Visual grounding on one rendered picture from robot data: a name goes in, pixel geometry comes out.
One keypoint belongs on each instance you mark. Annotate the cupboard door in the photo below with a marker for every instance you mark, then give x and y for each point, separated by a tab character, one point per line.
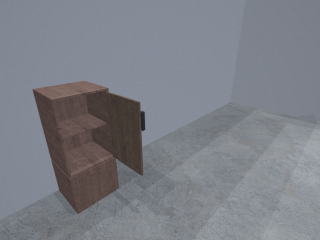
126	130

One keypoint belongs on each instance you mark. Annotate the handle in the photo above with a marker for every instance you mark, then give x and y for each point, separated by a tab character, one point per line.
142	113

